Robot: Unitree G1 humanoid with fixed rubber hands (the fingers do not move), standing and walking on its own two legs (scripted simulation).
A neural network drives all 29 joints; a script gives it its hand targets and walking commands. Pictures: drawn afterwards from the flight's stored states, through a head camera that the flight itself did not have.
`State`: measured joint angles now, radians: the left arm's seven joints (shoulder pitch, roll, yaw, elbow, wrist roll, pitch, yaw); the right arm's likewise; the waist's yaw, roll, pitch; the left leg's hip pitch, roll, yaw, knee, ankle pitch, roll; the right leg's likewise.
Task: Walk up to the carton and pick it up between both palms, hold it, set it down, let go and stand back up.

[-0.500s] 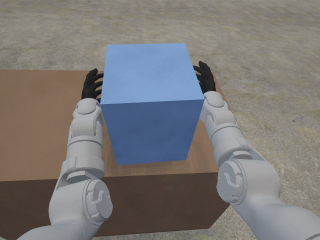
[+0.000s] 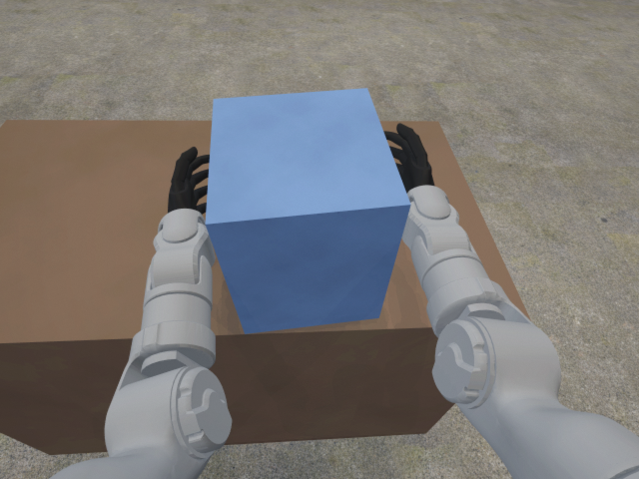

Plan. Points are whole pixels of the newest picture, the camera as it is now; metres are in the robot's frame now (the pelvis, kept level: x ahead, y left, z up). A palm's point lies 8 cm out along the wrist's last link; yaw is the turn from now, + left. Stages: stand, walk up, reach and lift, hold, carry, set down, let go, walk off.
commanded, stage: set down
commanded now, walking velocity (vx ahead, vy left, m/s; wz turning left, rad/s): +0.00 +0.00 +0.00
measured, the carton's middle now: (302, 217) +0.43 +0.03 +0.08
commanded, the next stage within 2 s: none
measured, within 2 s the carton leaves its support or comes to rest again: rests again in 0.94 s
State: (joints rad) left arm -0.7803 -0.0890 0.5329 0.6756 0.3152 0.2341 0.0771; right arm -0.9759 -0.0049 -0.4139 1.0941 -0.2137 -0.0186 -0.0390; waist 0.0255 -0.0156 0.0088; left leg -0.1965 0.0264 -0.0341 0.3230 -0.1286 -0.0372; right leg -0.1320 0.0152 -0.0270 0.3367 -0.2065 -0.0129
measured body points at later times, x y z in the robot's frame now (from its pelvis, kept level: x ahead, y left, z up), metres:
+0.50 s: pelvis +0.01 +0.00 +0.00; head +0.04 +0.00 +0.45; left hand +0.42 +0.17 +0.09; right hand +0.46 -0.12 +0.11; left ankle +0.03 +0.14 -0.75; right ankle -0.02 -0.10 -0.75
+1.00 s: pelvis +0.01 +0.00 +0.00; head +0.04 +0.02 +0.45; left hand +0.41 +0.18 +0.07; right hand +0.45 -0.11 +0.11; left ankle +0.03 +0.14 -0.75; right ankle -0.02 -0.10 -0.75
